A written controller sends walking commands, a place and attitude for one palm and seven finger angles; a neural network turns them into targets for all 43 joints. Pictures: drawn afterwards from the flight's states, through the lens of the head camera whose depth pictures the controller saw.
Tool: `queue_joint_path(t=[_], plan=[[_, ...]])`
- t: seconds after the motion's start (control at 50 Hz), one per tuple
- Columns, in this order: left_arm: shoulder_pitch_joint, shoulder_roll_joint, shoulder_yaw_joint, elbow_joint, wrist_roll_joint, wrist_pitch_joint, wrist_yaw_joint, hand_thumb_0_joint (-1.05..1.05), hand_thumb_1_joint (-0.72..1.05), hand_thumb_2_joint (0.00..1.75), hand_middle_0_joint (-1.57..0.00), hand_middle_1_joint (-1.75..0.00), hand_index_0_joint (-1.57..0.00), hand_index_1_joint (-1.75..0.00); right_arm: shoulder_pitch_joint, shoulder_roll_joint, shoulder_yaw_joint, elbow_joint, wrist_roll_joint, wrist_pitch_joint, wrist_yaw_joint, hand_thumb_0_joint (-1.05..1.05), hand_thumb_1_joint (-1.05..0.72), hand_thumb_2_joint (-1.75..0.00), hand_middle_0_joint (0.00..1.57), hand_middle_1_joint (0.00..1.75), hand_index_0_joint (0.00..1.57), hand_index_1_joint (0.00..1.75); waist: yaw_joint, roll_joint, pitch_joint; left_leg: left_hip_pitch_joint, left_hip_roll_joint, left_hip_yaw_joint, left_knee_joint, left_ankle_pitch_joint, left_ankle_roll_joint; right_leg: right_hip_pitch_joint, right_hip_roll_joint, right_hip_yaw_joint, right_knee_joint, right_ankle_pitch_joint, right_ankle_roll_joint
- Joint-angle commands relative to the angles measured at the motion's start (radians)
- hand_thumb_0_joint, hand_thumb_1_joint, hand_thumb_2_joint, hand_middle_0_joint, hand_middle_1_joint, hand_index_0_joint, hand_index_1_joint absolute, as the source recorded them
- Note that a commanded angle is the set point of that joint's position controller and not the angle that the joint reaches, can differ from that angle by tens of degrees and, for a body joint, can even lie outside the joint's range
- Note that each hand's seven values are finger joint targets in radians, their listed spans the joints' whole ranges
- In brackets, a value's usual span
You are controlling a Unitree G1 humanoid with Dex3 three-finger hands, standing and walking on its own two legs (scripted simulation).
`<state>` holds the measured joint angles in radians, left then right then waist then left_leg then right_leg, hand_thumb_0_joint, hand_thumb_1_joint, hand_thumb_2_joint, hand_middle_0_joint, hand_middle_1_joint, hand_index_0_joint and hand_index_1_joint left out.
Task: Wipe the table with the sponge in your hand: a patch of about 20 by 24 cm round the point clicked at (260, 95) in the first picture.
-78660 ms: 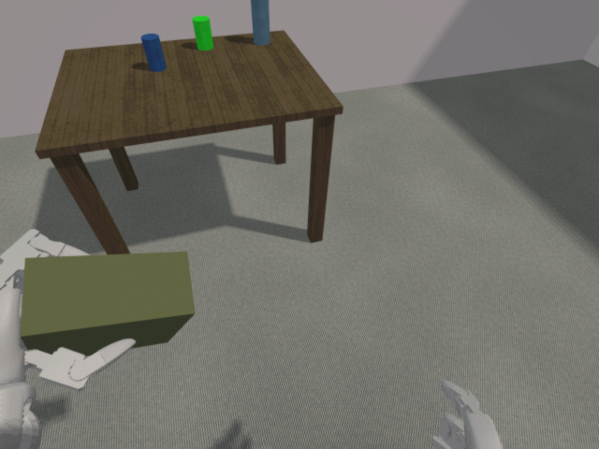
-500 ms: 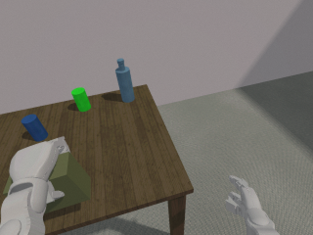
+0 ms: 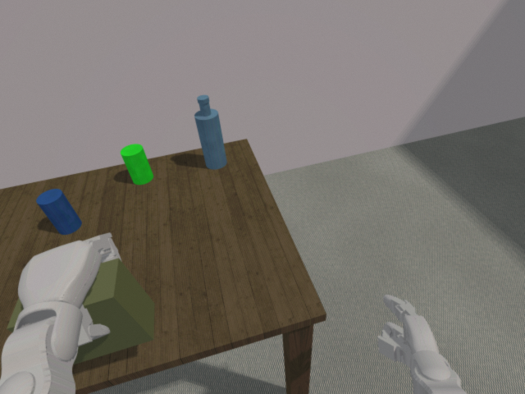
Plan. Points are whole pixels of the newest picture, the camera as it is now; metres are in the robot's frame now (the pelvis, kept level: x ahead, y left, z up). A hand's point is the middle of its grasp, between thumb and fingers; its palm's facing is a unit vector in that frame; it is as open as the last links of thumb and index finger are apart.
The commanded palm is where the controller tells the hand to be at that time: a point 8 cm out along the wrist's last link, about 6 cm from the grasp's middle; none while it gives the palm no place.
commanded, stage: step back with the hand held close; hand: left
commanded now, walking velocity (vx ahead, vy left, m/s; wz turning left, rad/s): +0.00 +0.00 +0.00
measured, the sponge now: (99, 321) +0.18 +0.29 +0.04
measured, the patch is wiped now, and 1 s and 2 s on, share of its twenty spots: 1.00 1.00 1.00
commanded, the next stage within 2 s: stop stepping back and stand still in 1.54 s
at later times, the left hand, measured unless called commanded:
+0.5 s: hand (97, 255) +0.22 +0.26 +0.16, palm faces +0.27 -0.84 -0.48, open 10.4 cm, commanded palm +0.17 +0.30 +0.18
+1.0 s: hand (49, 299) +0.15 +0.29 +0.15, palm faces +0.37 -0.86 -0.36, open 10.4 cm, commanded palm +0.10 +0.33 +0.18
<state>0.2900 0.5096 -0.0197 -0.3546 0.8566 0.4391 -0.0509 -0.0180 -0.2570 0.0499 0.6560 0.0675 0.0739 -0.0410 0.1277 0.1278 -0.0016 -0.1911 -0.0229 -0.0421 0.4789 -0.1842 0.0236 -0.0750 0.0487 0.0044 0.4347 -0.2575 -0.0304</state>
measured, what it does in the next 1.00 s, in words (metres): shifts its weight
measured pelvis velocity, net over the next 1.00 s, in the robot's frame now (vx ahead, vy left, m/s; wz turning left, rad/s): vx -0.05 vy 0.05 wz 0.01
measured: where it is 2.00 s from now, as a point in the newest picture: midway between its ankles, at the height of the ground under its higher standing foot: outside the picture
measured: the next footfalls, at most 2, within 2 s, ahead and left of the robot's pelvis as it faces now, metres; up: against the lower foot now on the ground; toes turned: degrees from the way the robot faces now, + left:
right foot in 1.28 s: -0.18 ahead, -0.09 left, +0.00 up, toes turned -2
left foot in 1.46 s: -0.11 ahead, +0.10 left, +0.00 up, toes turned -7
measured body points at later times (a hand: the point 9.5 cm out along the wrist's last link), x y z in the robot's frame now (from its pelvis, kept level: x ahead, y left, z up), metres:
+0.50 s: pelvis +0.00 +0.03 -0.01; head +0.02 +0.04 +0.44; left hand +0.20 +0.31 +0.18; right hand +0.13 -0.24 -0.10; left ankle +0.05 +0.10 -0.74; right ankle -0.01 -0.11 -0.74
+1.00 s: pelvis -0.05 +0.05 -0.03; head -0.05 +0.08 +0.42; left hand +0.13 +0.34 +0.17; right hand +0.14 -0.19 -0.08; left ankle +0.05 +0.10 -0.74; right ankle -0.04 -0.10 -0.74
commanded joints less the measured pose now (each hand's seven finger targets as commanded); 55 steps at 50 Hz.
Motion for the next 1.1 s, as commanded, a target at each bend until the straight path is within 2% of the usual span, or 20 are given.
queue_joint_path(t=[0.0,0.06,0.08,0.1,0.14,0.2,0.24,0.3,0.32,0.44,0.56,0.68,0.72,0.74,0.78,0.82,0.86,0.92,0.98,1.08], plan=[[-0.170,0.235,0.160,-0.242,0.057,-0.034,0.052,0.00,0.10,1.30,-1.20,-1.60,-1.20,-1.60,-0.263,-0.095,-0.042,-0.196,-0.013,-0.060,-0.009,0.00,-0.90,-0.90,0.20,0.30,0.20,0.30,0.008,-0.022,-0.144,0.097,0.004,-0.056,-0.066,0.076,0.027,-0.061,0.000,0.066,-0.093,0.077,-0.045],[-0.162,0.224,0.167,-0.097,0.074,-0.028,0.069,0.00,0.10,1.30,-1.20,-1.60,-1.20,-1.60,-0.241,-0.098,-0.042,-0.172,-0.016,-0.060,-0.014,0.00,-0.90,-0.90,0.20,0.30,0.20,0.30,-0.006,-0.050,-0.082,0.073,0.005,-0.044,-0.060,0.058,0.020,-0.101,0.008,0.072,-0.103,0.053,-0.050],[-0.365,0.084,0.387,-0.391,-0.843,-0.265,0.094,0.00,0.10,1.30,-1.20,-1.60,-1.20,-1.60,-0.069,-0.061,-0.044,-0.408,-0.016,-0.072,-0.020,0.00,-0.90,-0.90,0.20,0.30,0.20,0.30,-0.101,-0.190,0.093,0.044,0.013,-0.056,0.015,-0.125,0.033,-0.324,-0.045,0.196,-0.189,0.111,-0.045],[-0.155,0.188,0.430,-0.145,-0.851,-0.338,0.107,0.00,0.10,1.30,-1.20,-1.60,-1.20,-1.60,0.015,-0.070,-0.012,-0.305,-0.047,-0.079,-0.025,0.00,-0.90,-0.90,0.20,0.30,0.20,0.30,-0.085,-0.318,0.062,0.045,0.004,-0.064,0.060,-0.151,0.037,-0.356,-0.071,0.173,-0.201,0.038,-0.052],[-0.137,0.113,0.409,-0.211,-0.896,-0.402,0.116,0.00,0.10,1.30,-1.20,-1.60,-1.20,-1.60,0.060,-0.058,-0.032,-0.304,-0.030,-0.075,-0.024,0.00,-0.90,-0.90,0.20,0.30,0.20,0.30,-0.097,-0.342,0.013,0.058,0.015,-0.065,0.116,-0.158,0.025,-0.365,-0.148,0.187,-0.205,0.001,-0.054],[-0.067,0.093,0.417,-0.375,-0.932,-0.474,0.143,0.00,0.10,1.30,-1.20,-1.60,-1.20,-1.60,0.082,-0.091,-0.046,-0.294,-0.037,-0.091,-0.041,0.00,-0.90,-0.90,0.20,0.30,0.20,0.30,-0.108,-0.114,-0.181,0.076,0.055,-0.070,0.111,0.049,0.032,-0.227,-0.189,0.130,-0.050,0.316,-0.044],[0.035,0.076,0.431,-0.472,-0.943,-0.500,0.163,0.00,0.10,1.30,-1.20,-1.60,-1.20,-1.60,0.088,-0.105,-0.055,-0.298,-0.036,-0.098,-0.043,0.00,-0.90,-0.90,0.20,0.30,0.20,0.30,-0.103,0.094,-0.236,0.047,0.103,-0.119,0.053,0.154,0.045,-0.181,-0.151,0.075,0.037,0.277,-0.020],[0.171,0.103,0.496,-0.549,-0.936,-0.532,0.178,0.00,0.10,1.30,-1.20,-1.60,-1.20,-1.60,0.096,-0.111,-0.065,-0.300,-0.046,-0.108,-0.034,0.00,-0.90,-0.90,0.20,0.30,0.20,0.30,-0.091,0.154,-0.213,-0.086,0.124,-0.164,0.032,0.175,0.053,-0.149,-0.108,0.045,0.060,0.190,-0.011],[0.214,0.153,0.553,-0.533,-0.937,-0.536,0.184,0.00,0.10,1.30,-1.20,-1.60,-1.20,-1.60,0.102,-0.114,-0.070,-0.284,-0.050,-0.107,-0.035,0.00,-0.90,-0.90,0.20,0.30,0.20,0.30,-0.089,0.140,-0.205,-0.108,0.128,-0.175,0.027,0.188,0.050,-0.143,-0.103,0.041,0.066,0.178,-0.012],[0.274,0.075,0.530,-0.375,-0.960,-0.551,0.180,0.00,0.10,1.30,-1.20,-1.60,-1.20,-1.60,0.134,-0.100,-0.095,-0.258,-0.029,-0.106,-0.048,0.00,-0.90,-0.90,0.20,0.30,0.20,0.30,-0.121,-0.148,-0.227,-0.065,0.121,-0.146,0.102,0.213,0.020,-0.212,-0.144,0.048,0.054,0.263,-0.023],[0.172,0.066,0.485,-0.443,-0.935,-0.570,0.182,0.00,0.10,1.30,-1.20,-1.60,-1.20,-1.60,0.103,-0.127,-0.090,-0.260,-0.045,-0.166,-0.049,0.00,-0.90,-0.90,0.20,0.30,0.20,0.30,-0.104,0.062,-0.161,-0.163,0.205,-0.287,-0.166,-0.045,0.067,-0.223,-0.018,0.007,0.214,-0.118,0.033],[0.110,0.068,0.488,-0.476,-0.912,-0.583,0.180,0.00,0.10,1.30,-1.20,-1.60,-1.20,-1.60,0.120,-0.121,-0.079,-0.233,-0.059,-0.204,-0.041,0.00,-0.90,-0.90,0.20,0.30,0.20,0.30,-0.099,-0.018,-0.158,-0.260,0.198,-0.271,-0.119,-0.141,0.094,-0.087,-0.027,0.031,0.107,0.001,0.028],[0.134,0.119,0.540,-0.452,-0.907,-0.584,0.182,0.00,0.10,1.30,-1.20,-1.60,-1.20,-1.60,0.122,-0.127,-0.085,-0.227,-0.055,-0.197,-0.039,0.00,-0.90,-0.90,0.20,0.30,0.20,0.30,-0.109,-0.028,-0.148,-0.307,0.163,-0.232,-0.059,-0.237,0.078,-0.063,-0.067,0.063,0.047,0.100,0.004],[0.135,0.045,0.481,-0.427,-0.916,-0.584,0.171,0.00,0.10,1.30,-1.20,-1.60,-1.20,-1.60,0.134,-0.102,-0.082,-0.230,-0.049,-0.186,-0.037,0.00,-0.90,-0.90,0.20,0.30,0.20,0.30,-0.115,-0.107,-0.156,-0.290,0.122,-0.193,-0.008,-0.262,0.057,-0.096,-0.090,0.068,0.044,0.140,-0.015],[0.144,0.056,0.484,-0.407,-0.935,-0.590,0.175,0.00,0.10,1.30,-1.20,-1.60,-1.20,-1.60,0.132,-0.100,-0.092,-0.236,-0.043,-0.178,-0.040,0.00,-0.90,-0.90,0.20,0.30,0.20,0.30,-0.130,-0.207,-0.139,-0.154,0.067,-0.132,0.157,-0.273,0.014,-0.315,-0.186,0.133,-0.031,0.067,-0.071],[0.160,0.076,0.500,-0.396,-0.946,-0.590,0.187,0.00,0.10,1.30,-1.20,-1.60,-1.20,-1.60,0.158,-0.108,-0.101,-0.216,-0.042,-0.172,-0.045,0.00,-0.90,-0.90,0.20,0.30,0.20,0.30,-0.150,-0.193,-0.144,-0.012,0.043,-0.110,0.350,-0.235,-0.013,-0.493,-0.271,0.185,-0.082,0.056,-0.122],[0.106,0.062,0.470,-0.429,-0.939,-0.590,0.188,0.00,0.10,1.30,-1.20,-1.60,-1.20,-1.60,0.124,-0.086,-0.081,-0.240,-0.042,-0.157,-0.041,0.00,-0.90,-0.90,0.20,0.30,0.20,0.30,-0.159,-0.162,-0.122,-0.064,0.060,-0.108,0.321,-0.159,-0.007,-0.479,-0.282,0.179,-0.031,0.202,-0.109],[0.089,0.114,0.510,-0.450,-0.933,-0.597,0.191,0.00,0.10,1.30,-1.20,-1.60,-1.20,-1.60,0.101,-0.113,-0.091,-0.261,-0.040,-0.152,-0.044,0.00,-0.90,-0.90,0.20,0.30,0.20,0.30,-0.140,-0.017,-0.096,-0.142,0.138,-0.215,0.076,-0.100,0.026,-0.443,-0.143,0.070,0.129,0.080,-0.039],[0.045,0.088,0.533,-0.458,-0.893,-0.618,0.184,0.00,0.10,1.30,-1.20,-1.60,-1.20,-1.60,0.079,-0.128,-0.096,-0.260,-0.069,-0.182,-0.034,0.00,-0.90,-0.90,0.20,0.30,0.20,0.30,-0.121,0.190,-0.089,-0.482,0.310,-0.439,-0.345,-0.674,0.115,-0.150,0.060,0.010,0.562,-0.207,0.045],[0.020,0.050,0.486,-0.538,-0.899,-0.608,0.178,0.00,0.10,1.30,-1.20,-1.60,-1.20,-1.60,0.096,-0.089,-0.095,-0.229,-0.070,-0.212,-0.018,0.00,-0.90,-0.90,0.20,0.30,0.20,0.30,-0.099,0.029,-0.158,-0.259,0.261,-0.307,-0.253,-0.410,0.107,-0.232,0.024,0.031,0.503,-0.206,0.043]])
